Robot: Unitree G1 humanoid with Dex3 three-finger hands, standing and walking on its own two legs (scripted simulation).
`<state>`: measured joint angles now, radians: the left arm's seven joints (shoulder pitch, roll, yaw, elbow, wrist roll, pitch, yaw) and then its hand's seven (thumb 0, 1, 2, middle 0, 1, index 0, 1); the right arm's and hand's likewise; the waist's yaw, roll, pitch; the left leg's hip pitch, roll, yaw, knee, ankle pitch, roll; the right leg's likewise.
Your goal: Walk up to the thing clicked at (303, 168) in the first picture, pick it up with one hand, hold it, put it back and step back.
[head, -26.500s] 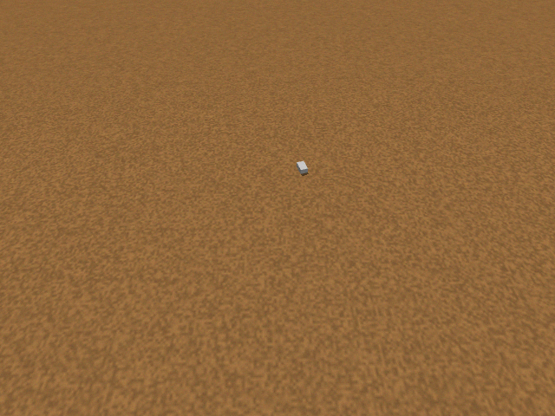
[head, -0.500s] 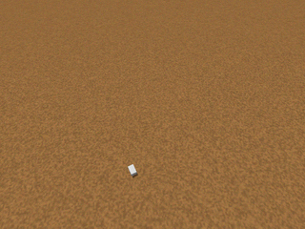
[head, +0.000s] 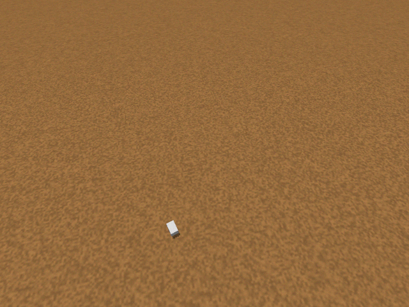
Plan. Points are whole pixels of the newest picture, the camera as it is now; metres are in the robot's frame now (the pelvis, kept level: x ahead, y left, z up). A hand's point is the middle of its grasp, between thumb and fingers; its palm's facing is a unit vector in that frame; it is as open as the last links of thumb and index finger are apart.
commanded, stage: stand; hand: left
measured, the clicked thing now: (172, 228) +0.60 +0.21 -0.77
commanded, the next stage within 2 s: walk up in 0.48 s
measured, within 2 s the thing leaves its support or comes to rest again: neither
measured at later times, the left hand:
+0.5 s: hand out of the picture +0.08 +0.25 -0.16, palm faces -0.03 -0.94 -0.34, open 7.4 cm
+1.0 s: hand out of the picture +0.06 +0.30 -0.18, palm faces -0.06 -0.94 -0.35, open 7.4 cm
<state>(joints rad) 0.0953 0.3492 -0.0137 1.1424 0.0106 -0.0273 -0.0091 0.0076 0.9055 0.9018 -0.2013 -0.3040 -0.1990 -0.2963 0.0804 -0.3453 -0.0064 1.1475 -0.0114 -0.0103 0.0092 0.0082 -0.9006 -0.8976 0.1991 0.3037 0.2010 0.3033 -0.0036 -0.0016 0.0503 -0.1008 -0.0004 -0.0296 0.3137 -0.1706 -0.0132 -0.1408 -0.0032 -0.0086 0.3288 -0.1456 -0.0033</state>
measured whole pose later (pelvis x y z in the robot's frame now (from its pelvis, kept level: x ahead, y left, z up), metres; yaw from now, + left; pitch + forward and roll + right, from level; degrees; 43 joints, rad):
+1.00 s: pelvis -0.08 +0.05 -0.02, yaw +0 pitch -1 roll -1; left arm 0.04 0.39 0.05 0.90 0.01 0.07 0.02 0.01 0.91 0.90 -0.20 -0.30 -0.20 -0.30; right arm 0.15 -0.34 -0.05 0.97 -0.04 0.04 -0.02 0.01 -0.90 -0.90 0.20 0.30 0.20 0.30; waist -0.03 -0.04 0.19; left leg -0.26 -0.01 0.01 0.60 -0.32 0.05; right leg -0.49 0.12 0.13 1.10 -0.50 -0.01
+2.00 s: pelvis -0.32 +0.01 -0.02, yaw -4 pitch -3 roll -2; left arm 0.27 0.36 0.06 0.95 0.04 0.01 -0.02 0.01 0.91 0.90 -0.20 -0.30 -0.20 -0.30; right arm 0.16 -0.40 -0.06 0.86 -0.04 0.03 -0.01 0.01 -0.90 -0.90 0.20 0.30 0.20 0.30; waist 0.01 0.04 0.10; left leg -0.35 0.07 -0.04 0.74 -0.42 0.00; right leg -0.15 0.03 0.03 0.58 -0.37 0.00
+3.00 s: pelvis -0.29 +0.00 -0.01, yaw +0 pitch -2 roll +0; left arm 0.08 0.36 0.04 1.07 0.01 -0.01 -0.01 0.01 0.91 0.90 -0.20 -0.30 -0.20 -0.30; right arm 0.09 -0.33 -0.02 1.07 -0.02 -0.01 0.00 0.01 -0.90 -0.90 0.20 0.30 0.20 0.30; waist 0.01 -0.01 0.06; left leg -0.17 0.01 -0.05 0.47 -0.26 -0.01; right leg -0.13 -0.03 -0.05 0.44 -0.27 0.02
